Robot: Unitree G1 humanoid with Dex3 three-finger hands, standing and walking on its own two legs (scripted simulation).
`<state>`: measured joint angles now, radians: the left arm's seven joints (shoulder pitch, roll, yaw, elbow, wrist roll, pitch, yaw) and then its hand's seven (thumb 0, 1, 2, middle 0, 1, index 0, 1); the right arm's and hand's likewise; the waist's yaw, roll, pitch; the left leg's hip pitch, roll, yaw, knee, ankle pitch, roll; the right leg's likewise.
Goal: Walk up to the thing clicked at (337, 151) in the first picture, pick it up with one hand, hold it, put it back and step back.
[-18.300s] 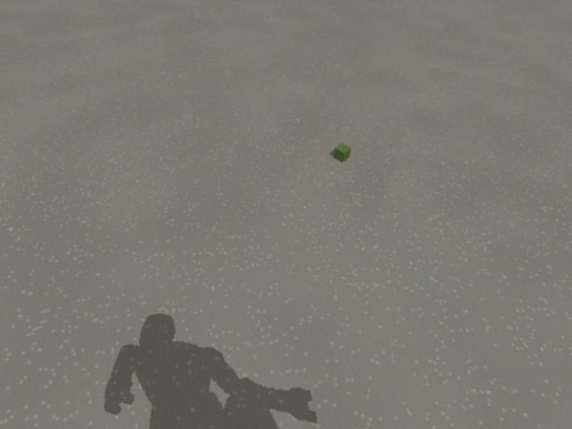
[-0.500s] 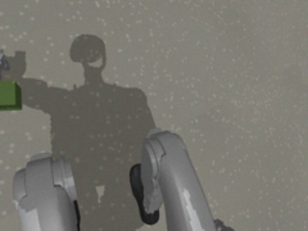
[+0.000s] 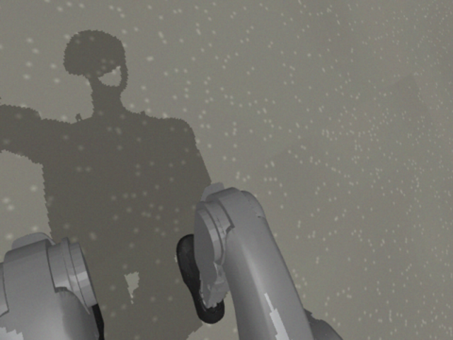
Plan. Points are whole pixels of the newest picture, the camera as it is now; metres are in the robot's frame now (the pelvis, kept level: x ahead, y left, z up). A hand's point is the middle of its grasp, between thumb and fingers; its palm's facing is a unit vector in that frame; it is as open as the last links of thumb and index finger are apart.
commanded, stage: rest palm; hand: left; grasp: from above
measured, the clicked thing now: out of the picture +0.48 +0.29 -0.27
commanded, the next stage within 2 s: close in 0.54 s
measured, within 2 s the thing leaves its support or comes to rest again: neither
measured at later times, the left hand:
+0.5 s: hand out of the picture +0.46 +0.29 -0.24, palm faces -0.49 -0.07 -0.87, open 14.0 cm
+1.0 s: hand out of the picture +0.47 +0.28 -0.25, palm faces -0.49 -0.07 -0.87, open 12.6 cm
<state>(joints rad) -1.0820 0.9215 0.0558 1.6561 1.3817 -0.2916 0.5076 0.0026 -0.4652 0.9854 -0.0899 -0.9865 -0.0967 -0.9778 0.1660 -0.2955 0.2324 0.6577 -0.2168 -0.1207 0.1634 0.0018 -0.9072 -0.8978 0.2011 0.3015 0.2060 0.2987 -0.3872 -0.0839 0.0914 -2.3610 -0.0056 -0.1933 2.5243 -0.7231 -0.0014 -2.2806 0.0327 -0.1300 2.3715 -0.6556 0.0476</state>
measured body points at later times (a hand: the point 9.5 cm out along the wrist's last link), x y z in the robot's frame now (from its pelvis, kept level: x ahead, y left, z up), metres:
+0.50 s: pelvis +0.00 +0.00 +0.00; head +0.27 +0.12 +0.33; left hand +0.48 +0.29 -0.19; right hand +0.05 -0.26 -0.06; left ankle +0.06 +0.12 -0.27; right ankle +0.11 -0.12 -0.27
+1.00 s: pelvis +0.00 +0.00 +0.00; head +0.28 +0.12 +0.32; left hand +0.49 +0.28 -0.20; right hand +0.04 -0.25 -0.06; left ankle +0.06 +0.12 -0.27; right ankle +0.11 -0.12 -0.27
